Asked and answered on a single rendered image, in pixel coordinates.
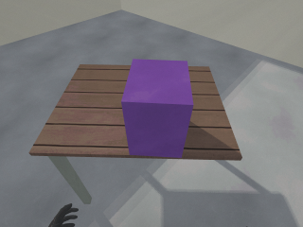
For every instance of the carton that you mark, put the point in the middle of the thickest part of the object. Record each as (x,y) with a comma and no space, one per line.
(157,104)

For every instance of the robot left hand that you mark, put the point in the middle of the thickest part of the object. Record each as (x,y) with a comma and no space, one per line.
(61,217)

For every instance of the table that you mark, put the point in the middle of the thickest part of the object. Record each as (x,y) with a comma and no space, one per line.
(88,121)

